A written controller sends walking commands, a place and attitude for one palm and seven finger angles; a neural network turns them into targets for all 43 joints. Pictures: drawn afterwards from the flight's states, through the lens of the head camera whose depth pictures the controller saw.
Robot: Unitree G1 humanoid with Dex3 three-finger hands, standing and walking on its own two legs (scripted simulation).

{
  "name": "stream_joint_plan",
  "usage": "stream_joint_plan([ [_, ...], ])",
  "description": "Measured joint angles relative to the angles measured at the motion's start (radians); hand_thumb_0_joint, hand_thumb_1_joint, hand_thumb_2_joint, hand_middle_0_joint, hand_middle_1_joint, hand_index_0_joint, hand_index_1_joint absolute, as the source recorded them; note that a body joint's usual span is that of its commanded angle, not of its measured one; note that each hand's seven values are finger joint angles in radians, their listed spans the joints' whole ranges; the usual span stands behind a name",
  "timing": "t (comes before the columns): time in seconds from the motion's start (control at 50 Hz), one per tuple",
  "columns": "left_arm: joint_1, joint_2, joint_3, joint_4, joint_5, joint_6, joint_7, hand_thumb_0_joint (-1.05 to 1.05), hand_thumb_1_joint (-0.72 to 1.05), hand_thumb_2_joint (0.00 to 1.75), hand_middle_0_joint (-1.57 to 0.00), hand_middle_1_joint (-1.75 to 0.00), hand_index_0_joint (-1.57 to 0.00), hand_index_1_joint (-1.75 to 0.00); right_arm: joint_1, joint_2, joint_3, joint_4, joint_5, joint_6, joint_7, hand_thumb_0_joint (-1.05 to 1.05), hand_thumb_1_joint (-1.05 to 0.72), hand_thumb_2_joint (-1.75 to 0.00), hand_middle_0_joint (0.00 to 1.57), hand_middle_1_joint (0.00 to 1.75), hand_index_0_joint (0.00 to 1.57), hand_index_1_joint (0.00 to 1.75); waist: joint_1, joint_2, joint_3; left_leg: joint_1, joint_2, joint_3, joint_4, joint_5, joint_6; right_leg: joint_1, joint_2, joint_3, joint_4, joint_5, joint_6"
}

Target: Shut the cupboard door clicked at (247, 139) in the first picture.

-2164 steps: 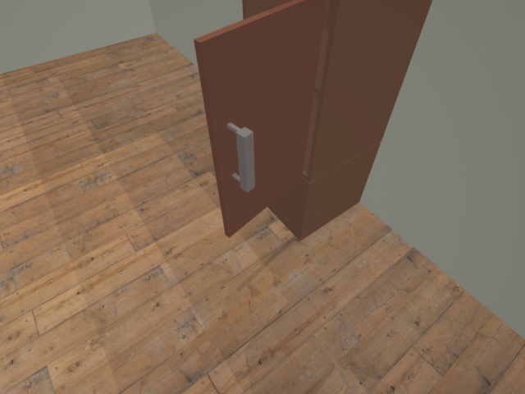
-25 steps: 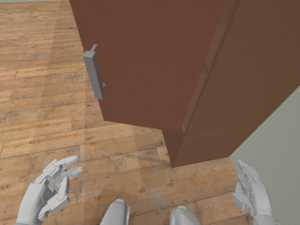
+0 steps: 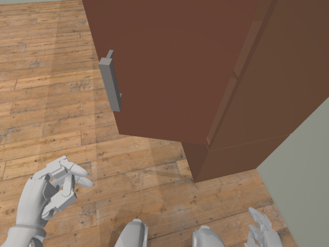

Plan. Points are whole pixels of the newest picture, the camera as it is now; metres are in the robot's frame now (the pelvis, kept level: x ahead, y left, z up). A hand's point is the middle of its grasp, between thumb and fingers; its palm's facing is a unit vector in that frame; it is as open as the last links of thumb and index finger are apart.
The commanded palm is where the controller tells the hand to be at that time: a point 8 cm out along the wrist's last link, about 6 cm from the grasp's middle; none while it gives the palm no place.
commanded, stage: raise the hand and make a fist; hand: left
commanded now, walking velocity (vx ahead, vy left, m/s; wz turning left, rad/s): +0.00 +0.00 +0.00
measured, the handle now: (114, 82) +0.52 +0.19 +0.08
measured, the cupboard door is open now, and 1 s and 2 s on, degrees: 69 69 69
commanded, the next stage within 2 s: bring the fist close to the handle in 0.98 s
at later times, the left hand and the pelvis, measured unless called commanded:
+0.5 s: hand (88, 187) +0.23 +0.17 +0.07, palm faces -0.08 -1.00 -0.04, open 3.1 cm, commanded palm +0.21 +0.23 +0.08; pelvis +0.01 -0.01 +0.01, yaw +0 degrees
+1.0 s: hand (93, 182) +0.23 +0.16 +0.08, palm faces -0.06 -1.00 -0.04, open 3.1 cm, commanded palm +0.21 +0.22 +0.08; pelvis +0.01 -0.02 +0.01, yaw +0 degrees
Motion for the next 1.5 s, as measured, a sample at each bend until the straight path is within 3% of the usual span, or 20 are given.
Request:
stream_joint_plan([
  [0.1, -0.012, 0.007, -0.061, 0.005, 0.014, 0.023, -0.058, 0.02, 0.91, 0.91, -0.98, -1.15, -0.97, -1.15, -0.05, -0.023, -0.002, -0.021, 0.008, 0.0, -0.005, 0.02, -0.91, -0.9, 0.21, 0.3, 0.21, 0.3, 0.0, -0.003, 0.009, -0.017, -0.003, -0.002, 0.022, -0.011, 0.007, -0.012, -0.003, -0.001, 0.014, -0.007, 0.005],
  [0.18, -0.009, 0.02, -0.062, -0.034, 0.016, 0.058, -0.039, 0.02, 0.9, 0.9, -1.05, -1.23, -1.05, -1.23, -0.078, -0.009, -0.002, -0.056, 0.007, 0.012, -0.008, 0.02, -0.91, -0.9, 0.21, 0.3, 0.21, 0.3, 0.001, -0.011, 0.01, 0.003, 0.001, -0.002, 0.011, -0.012, 0.005, 0.008, 0.002, -0.001, 0.001, -0.006, 0.003],
  [0.28, -0.003, 0.015, -0.025, -0.072, 0.005, 0.055, 0.007, 0.02, 0.9, 0.9, -1.14, -1.33, -1.14, -1.32, -0.085, 0.007, 0.01, -0.086, 0.006, 0.039, -0.001, 0.01, -0.91, -0.9, 0.21, 0.3, 0.2, 0.3, 0.01, -0.005, -0.007, 0.041, 0.003, -0.011, -0.018, -0.009, -0.001, 0.049, 0.004, -0.012, -0.03, -0.004, 0.0],
  [0.46, -0.036, 0.019, -0.067, 0.006, 0.023, 0.103, -0.048, 0.02, 0.9, 0.9, -1.26, -1.46, -1.26, -1.46, -0.069, 0.001, 0.038, -0.102, 0.007, 0.058, -0.005, 0.01, -0.91, -0.9, 0.21, 0.3, 0.21, 0.3, 0.012, 0.004, 0.002, 0.064, 0.008, -0.02, -0.043, -0.003, -0.014, 0.07, 0.009, -0.022, -0.046, -0.005, -0.011],
  [0.6, -0.058, 0.021, -0.018, -0.016, -0.018, 0.055, -0.034, 0.02, 0.9, 0.9, -1.29, -1.49, -1.29, -1.49, -0.04, -0.006, 0.023, -0.066, 0.011, 0.066, -0.009, 0.01, -0.91, -0.9, 0.21, 0.3, 0.21, 0.3, 0.007, 0.012, 0.002, 0.081, 0.018, -0.026, -0.051, -0.007, -0.028, 0.081, 0.019, -0.026, -0.045, -0.013, -0.024],
  [0.76, -0.057, 0.007, -0.049, 0.059, -0.016, 0.093, -0.07, 0.02, 0.9, 0.9, -1.3, -1.5, -1.29, -1.49, -0.022, -0.026, 0.008, -0.059, 0.018, 0.074, -0.016, 0.01, -0.91, -0.9, 0.21, 0.3, 0.21, 0.3, -0.005, 0.018, -0.004, 0.091, 0.018, -0.012, -0.075, 0.004, -0.032, 0.077, 0.018, -0.013, -0.048, -0.01, -0.028],
  [0.92, -0.067, 0.003, -0.027, 0.039, -0.027, 0.014, -0.042, 0.02, 0.9, 0.9, -1.3, -1.5, -1.29, -1.5, -0.032, -0.024, -0.004, -0.053, 0.019, 0.067, -0.02, 0.01, -0.91, -0.9, 0.21, 0.3, 0.2, 0.3, 0.004, 0.008, -0.001, 0.08, 0.02, -0.013, -0.059, 0.0, -0.035, 0.063, 0.02, -0.013, -0.029, -0.014, -0.031],
  [1.12, -0.054, 0.005, -0.058, 0.056, -0.015, 0.062, -0.062, 0.02, 0.9, 0.9, -1.3, -1.5, -1.29, -1.5, -0.045, -0.014, 0.013, -0.072, 0.021, 0.071, -0.022, 0.01, -0.91, -0.9, 0.21, 0.3, 0.2, 0.3, 0.005, 0.013, -0.003, 0.084, 0.015, -0.008, -0.064, 0.003, -0.025, 0.072, 0.016, -0.008, -0.043, -0.007, -0.022],
  [1.24, -0.159, 0.002, -0.059, 0.073, -0.005, 0.027, -0.027, 0.02, 0.9, 0.9, -1.3, -1.5, -1.3, -1.5, -0.058, -0.018, 0.026, -0.055, 0.018, 0.056, -0.023, 0.01, -0.91, -0.9, 0.21, 0.3, 0.2, 0.3, 0.009, 0.015, 0.003, 0.061, 0.01, -0.019, -0.038, -0.003, -0.021, 0.059, 0.013, -0.018, -0.029, -0.01, -0.018],
  [1.4, -0.297, -0.002, -0.104, 0.158, 0.038, 0.128, -0.011, 0.02, 0.9, 0.9, -1.3, -1.5, -1.3, -1.5, -0.056, -0.013, 0.037, -0.045, 0.021, 0.074, -0.017, 0.01, -0.91, -0.9, 0.21, 0.3, 0.21, 0.3, -0.015, 0.017, 0.008, 0.064, 0.007, -0.006, -0.06, 0.01, -0.014, 0.058, 0.009, -0.005, -0.049, 0.005, -0.011],
  [1.5, -0.347, -0.012, -0.093, 0.192, 0.048, 0.116, 0.043, 0.02, 0.9, 0.9, -1.3, -1.5, -1.29, -1.5, -0.035, -0.01, 0.033, -0.035, 0.016, 0.084, -0.011, 0.01, -0.91, -0.9, 0.21, 0.3, 0.21, 0.3, -0.023, 0.015, 0.003, 0.086, 0.006, 0.006, -0.092, 0.02, -0.013, 0.072, 0.008, 0.005, -0.073, 0.014, -0.01],
])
